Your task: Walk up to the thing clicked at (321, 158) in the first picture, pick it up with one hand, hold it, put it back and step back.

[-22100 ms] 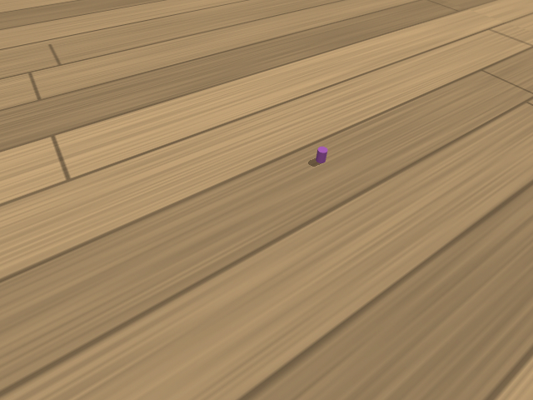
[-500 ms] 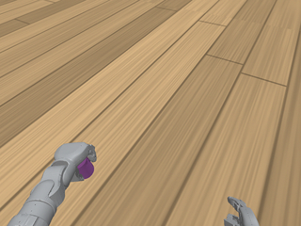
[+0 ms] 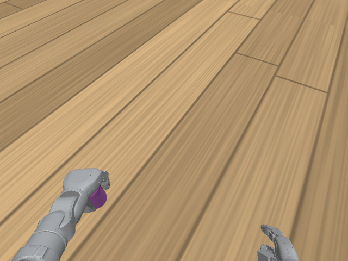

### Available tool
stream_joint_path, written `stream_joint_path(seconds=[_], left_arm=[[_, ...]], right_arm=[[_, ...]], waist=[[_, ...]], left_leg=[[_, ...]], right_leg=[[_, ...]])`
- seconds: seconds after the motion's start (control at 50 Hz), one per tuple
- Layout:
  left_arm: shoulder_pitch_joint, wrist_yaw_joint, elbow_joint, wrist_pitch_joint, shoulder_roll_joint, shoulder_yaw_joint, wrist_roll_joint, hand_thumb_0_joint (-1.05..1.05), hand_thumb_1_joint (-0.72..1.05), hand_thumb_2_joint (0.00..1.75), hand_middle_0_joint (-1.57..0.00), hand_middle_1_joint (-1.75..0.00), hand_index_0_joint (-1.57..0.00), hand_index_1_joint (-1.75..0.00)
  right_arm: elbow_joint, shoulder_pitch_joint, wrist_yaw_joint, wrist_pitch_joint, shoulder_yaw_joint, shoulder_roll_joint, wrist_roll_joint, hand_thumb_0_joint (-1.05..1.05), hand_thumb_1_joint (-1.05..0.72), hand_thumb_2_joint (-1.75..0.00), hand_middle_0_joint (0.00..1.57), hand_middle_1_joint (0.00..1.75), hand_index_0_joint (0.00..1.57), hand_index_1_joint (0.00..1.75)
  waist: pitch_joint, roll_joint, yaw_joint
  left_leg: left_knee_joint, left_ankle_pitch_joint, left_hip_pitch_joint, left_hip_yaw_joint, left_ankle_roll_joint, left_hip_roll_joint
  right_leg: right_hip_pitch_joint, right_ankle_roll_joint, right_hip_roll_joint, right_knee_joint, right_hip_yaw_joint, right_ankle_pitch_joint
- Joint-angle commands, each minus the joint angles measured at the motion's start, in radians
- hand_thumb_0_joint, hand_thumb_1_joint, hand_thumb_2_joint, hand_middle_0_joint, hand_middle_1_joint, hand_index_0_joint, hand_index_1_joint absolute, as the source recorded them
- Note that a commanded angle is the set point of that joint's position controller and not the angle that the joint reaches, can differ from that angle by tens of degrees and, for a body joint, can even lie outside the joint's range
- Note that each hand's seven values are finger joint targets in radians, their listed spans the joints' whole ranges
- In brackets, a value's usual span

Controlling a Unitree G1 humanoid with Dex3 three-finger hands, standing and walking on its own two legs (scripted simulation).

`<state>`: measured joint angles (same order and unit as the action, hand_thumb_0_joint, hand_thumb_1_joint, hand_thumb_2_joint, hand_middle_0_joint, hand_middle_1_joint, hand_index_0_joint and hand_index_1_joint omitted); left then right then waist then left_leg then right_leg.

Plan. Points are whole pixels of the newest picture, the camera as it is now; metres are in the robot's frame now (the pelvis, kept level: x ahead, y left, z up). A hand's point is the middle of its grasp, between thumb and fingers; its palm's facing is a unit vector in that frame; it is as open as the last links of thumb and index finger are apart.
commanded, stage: crouch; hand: left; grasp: from above
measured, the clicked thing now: (92, 193) +0.31 +0.22 -0.10
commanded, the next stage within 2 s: lower in 1.62 s
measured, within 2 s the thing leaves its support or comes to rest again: neither
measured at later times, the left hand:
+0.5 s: hand (113, 202) +0.36 +0.22 -0.32, palm faces -0.44 +0.05 -0.90, open 8.0 cm
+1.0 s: hand (122, 209) +0.38 +0.23 -0.49, palm faces -0.46 -0.01 -0.89, open 7.9 cm
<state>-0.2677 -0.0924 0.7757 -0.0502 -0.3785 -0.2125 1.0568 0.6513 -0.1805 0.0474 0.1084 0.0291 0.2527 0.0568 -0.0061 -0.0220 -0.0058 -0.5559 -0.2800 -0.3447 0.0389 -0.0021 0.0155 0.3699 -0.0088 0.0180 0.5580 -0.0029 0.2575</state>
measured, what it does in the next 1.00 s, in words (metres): lowers itself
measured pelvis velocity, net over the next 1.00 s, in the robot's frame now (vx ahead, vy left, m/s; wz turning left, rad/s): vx -0.07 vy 0.00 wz -0.02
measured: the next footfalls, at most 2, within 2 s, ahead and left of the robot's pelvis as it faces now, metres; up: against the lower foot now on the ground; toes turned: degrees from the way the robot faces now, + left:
none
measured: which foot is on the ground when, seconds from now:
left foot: down 0.00-1.00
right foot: down 0.00-1.00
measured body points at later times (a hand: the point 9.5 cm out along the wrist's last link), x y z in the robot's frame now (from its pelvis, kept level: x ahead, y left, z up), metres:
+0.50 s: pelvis -0.06 +0.01 -0.19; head +0.10 +0.02 +0.23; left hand +0.37 +0.22 -0.27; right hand -0.03 -0.27 -0.32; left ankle +0.00 +0.12 -0.73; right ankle +0.01 -0.12 -0.73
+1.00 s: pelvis -0.07 +0.00 -0.32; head +0.17 +0.03 +0.06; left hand +0.40 +0.22 -0.44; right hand -0.01 -0.28 -0.45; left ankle +0.00 +0.12 -0.73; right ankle +0.01 -0.12 -0.73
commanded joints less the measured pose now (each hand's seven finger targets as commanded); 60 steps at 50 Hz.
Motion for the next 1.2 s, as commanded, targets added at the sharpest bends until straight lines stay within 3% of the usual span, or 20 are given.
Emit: stream_joint_path(seconds=[0.0,0.1,0.22,0.26,0.38,0.42,0.46,0.54,0.6,0.66,0.68,0.74,0.76,0.78,0.86,0.88,0.9,0.96,1.08,1.18], left_arm=[[-0.428,-0.148,-0.03,-0.006,-0.133,0.054,0.043,0.0,0.55,0.56,-0.91,-0.65,-0.95,-0.61],[-0.583,-0.252,0.089,-0.017,-0.133,0.065,0.097,0.0,0.62,0.57,-0.95,-0.68,-1.01,-0.63],[-0.656,-0.322,0.284,0.019,-0.193,0.109,0.125,0.0,0.67,0.58,-0.96,-0.71,-1.04,-0.64],[-0.675,-0.329,0.311,0.035,-0.207,0.123,0.114,0.0,0.65,0.58,-0.95,-0.71,-1.02,-0.64],[-0.805,-0.319,0.27,0.051,-0.229,0.145,0.088,0.0,0.65,0.61,-0.97,-0.69,-1.02,-0.63],[-0.788,-0.309,0.348,0.053,-0.208,0.138,0.093,0.0,0.64,0.6,-0.95,-0.69,-1.01,-0.63],[-0.829,-0.306,0.324,0.044,-0.27,0.173,0.089,0.0,0.61,0.59,-0.93,-0.69,-1.0,-0.63],[-0.866,-0.291,0.384,0.016,-0.234,0.156,0.083,0.0,0.63,0.61,-0.95,-0.67,-1.01,-0.61],[-0.935,-0.301,0.323,-0.017,-0.333,0.204,0.103,0.0,0.66,0.6,-0.98,-0.63,-1.03,-0.58],[-0.904,-0.318,0.392,-0.031,-0.318,0.196,0.131,0.0,0.65,0.63,-0.99,-0.64,-1.03,-0.6],[-0.942,-0.331,0.351,-0.041,-0.377,0.231,0.137,0.0,0.67,0.63,-1.0,-0.63,-1.04,-0.59],[-0.949,-0.35,0.388,-0.037,-0.352,0.228,0.157,0.0,0.67,0.67,-1.01,-0.64,-1.05,-0.61],[-0.975,-0.359,0.359,-0.042,-0.38,0.248,0.159,0.0,0.66,0.66,-1.01,-0.64,-1.04,-0.6],[-0.917,-0.361,0.434,-0.033,-0.354,0.239,0.162,0.0,0.66,0.66,-1.0,-0.64,-1.04,-0.61],[-0.955,-0.359,0.409,-0.037,-0.338,0.235,0.147,0.0,0.66,0.67,-1.0,-0.66,-1.04,-0.63],[-0.987,-0.36,0.38,-0.042,-0.372,0.248,0.145,0.0,0.66,0.69,-1.01,-0.66,-1.04,-0.63],[-0.929,-0.357,0.428,-0.037,-0.343,0.245,0.144,0.0,0.68,0.67,-1.01,-0.68,-1.05,-0.64],[-0.967,-0.348,0.403,-0.05,-0.361,0.248,0.136,0.0,0.68,0.65,-1.01,-0.66,-1.05,-0.62],[-0.953,-0.339,0.414,-0.071,-0.382,0.255,0.165,0.0,0.7,0.68,-1.03,-0.67,-1.07,-0.64],[-0.951,-0.355,0.482,-0.078,-0.389,0.272,0.184,0.0,0.69,0.65,-1.01,-0.66,-1.05,-0.62]], right_arm=[[-0.055,-0.025,-0.011,-0.041,0.069,0.142,-0.026,0.0,-0.9,-0.91,0.2,0.3,0.2,0.3],[-0.027,-0.085,-0.026,-0.065,0.089,0.15,-0.047,0.0,-0.91,-0.91,0.2,0.3,0.2,0.3],[-0.008,-0.119,-0.022,-0.091,0.095,0.167,-0.063,0.0,-0.91,-0.9,0.2,0.3,0.2,0.3],[-0.006,-0.127,-0.019,-0.105,0.098,0.167,-0.069,0.0,-0.91,-0.9,0.2,0.3,0.2,0.3],[0.005,-0.149,-0.013,-0.132,0.103,0.178,-0.085,0.0,-0.9,-0.9,0.2,0.3,0.2,0.3],[0.018,-0.155,-0.015,-0.137,0.101,0.177,-0.09,0.0,-0.9,-0.9,0.2,0.3,0.2,0.3],[0.011,-0.16,-0.017,-0.143,0.1,0.185,-0.095,0.0,-0.9,-0.9,0.2,0.3,0.2,0.3],[0.022,-0.171,-0.03,-0.158,0.092,0.192,-0.106,0.0,-0.9,-0.9,0.2,0.3,0.2,0.3],[0.035,-0.187,-0.039,-0.169,0.086,0.201,-0.11,0.0,-0.9,-0.9,0.2,0.3,0.2,0.3],[0.041,-0.186,-0.051,-0.179,0.071,0.205,-0.118,0.0,-0.9,-0.9,0.2,0.3,0.2,0.3],[0.045,-0.189,-0.056,-0.182,0.071,0.202,-0.122,0.0,-0.9,-0.9,0.2,0.3,0.2,0.3],[0.052,-0.197,-0.071,-0.187,0.064,0.205,-0.134,0.0,-0.9,-0.9,0.2,0.3,0.2,0.3],[0.054,-0.2,-0.075,-0.186,0.066,0.202,-0.137,0.0,-0.9,-0.91,0.2,0.3,0.2,0.3],[0.055,-0.206,-0.081,-0.19,0.062,0.203,-0.139,0.0,-0.9,-0.91,0.2,0.3,0.2,0.3],[0.061,-0.214,-0.102,-0.195,0.067,0.198,-0.152,0.0,-0.91,-0.91,0.2,0.3,0.2,0.3],[0.065,-0.218,-0.104,-0.195,0.068,0.203,-0.152,0.0,-0.91,-0.91,0.2,0.3,0.2,0.3],[0.06,-0.22,-0.11,-0.196,0.064,0.195,-0.157,0.0,-0.91,-0.91,0.2,0.3,0.2,0.3],[0.065,-0.214,-0.121,-0.192,0.072,0.201,-0.16,0.0,-0.91,-0.91,0.2,0.3,0.2,0.3],[0.071,-0.218,-0.141,-0.181,0.073,0.212,-0.167,0.0,-0.91,-0.91,0.2,0.3,0.2,0.3],[0.071,-0.221,-0.155,-0.179,0.072,0.229,-0.174,0.0,-0.91,-0.91,0.2,0.3,0.2,0.3]], waist=[[-0.266,0.048,-0.067],[-0.459,-0.012,-0.087],[-0.543,-0.026,-0.096],[-0.594,-0.057,-0.091],[-0.749,-0.11,-0.127],[-0.71,-0.082,-0.149],[-0.735,-0.081,-0.15],[-0.706,-0.059,-0.203],[-0.809,-0.108,-0.182],[-0.794,-0.132,-0.197],[-0.825,-0.15,-0.189],[-0.837,-0.199,-0.206],[-0.868,-0.2,-0.197],[-0.842,-0.183,-0.207],[-0.882,-0.183,-0.224],[-0.887,-0.181,-0.222],[-0.866,-0.173,-0.224],[-0.861,-0.166,-0.232],[-0.859,-0.219,-0.22],[-0.8,-0.212,-0.23]], left_leg=[[-0.124,0.185,-0.048,-0.001,-0.008,-0.037],[-0.398,0.133,-0.297,-0.008,-0.003,-0.032],[-0.588,-0.002,-0.579,-0.033,-0.007,-0.029],[-0.642,-0.043,-0.647,-0.047,-0.005,-0.025],[-0.783,-0.103,-0.765,-0.084,0.0,-0.015],[-0.833,-0.147,-0.854,-0.084,-0.005,-0.014],[-0.862,-0.211,-0.911,-0.097,-0.005,-0.017],[-0.938,-0.323,-1.015,-0.124,-0.012,-0.019],[-1.004,-0.286,-1.012,-0.126,-0.01,-0.021],[-1.052,-0.298,-1.068,-0.113,-0.009,-0.028],[-1.075,-0.297,-1.077,-0.104,-0.011,-0.03],[-1.118,-0.26,-1.084,-0.096,-0.008,-0.03],[-1.148,-0.238,-1.089,-0.078,-0.013,-0.033],[-1.16,-0.213,-1.098,-0.086,-0.01,-0.033],[-1.248,-0.122,-1.119,-0.064,-0.022,-0.03],[-1.261,-0.129,-1.155,-0.058,-0.024,-0.032],[-1.267,-0.118,-1.159,-0.06,-0.022,-0.032],[-1.302,-0.122,-1.197,-0.061,-0.026,-0.029],[-1.365,-0.054,-1.192,-0.061,-0.02,-0.023],[-1.376,-0.117,-1.245,-0.078,-0.014,-0.022]], right_leg=[[0.111,0.017,-0.026,0.072,0.0,-0.171],[0.355,0.026,-0.028,0.329,0.002,-0.124],[0.595,0.035,-0.037,0.535,-0.018,0.007],[0.678,0.04,-0.035,0.606,-0.021,0.042],[0.852,0.052,-0.028,0.793,-0.036,0.102],[0.921,0.051,-0.029,0.835,-0.043,0.136],[0.96,0.051,-0.024,0.876,-0.047,0.19],[1.102,0.048,-0.019,0.945,-0.057,0.289],[1.144,0.05,-0.015,1.018,-0.06,0.261],[1.202,0.05,-0.009,1.055,-0.06,0.272],[1.203,0.051,-0.011,1.069,-0.058,0.273],[1.251,0.053,-0.006,1.113,-0.063,0.24],[1.235,0.052,-0.011,1.12,-0.06,0.218],[1.248,0.05,-0.004,1.135,-0.064,0.2],[1.237,0.043,-0.011,1.176,-0.065,0.111],[1.222,0.041,-0.014,1.187,-0.064,0.102],[1.221,0.04,-0.009,1.194,-0.065,0.094],[1.24,0.039,-0.016,1.224,-0.071,0.09],[1.292,0.043,-0.025,1.292,-0.077,0.054],[1.384,0.048,-0.022,1.336,-0.095,0.114]])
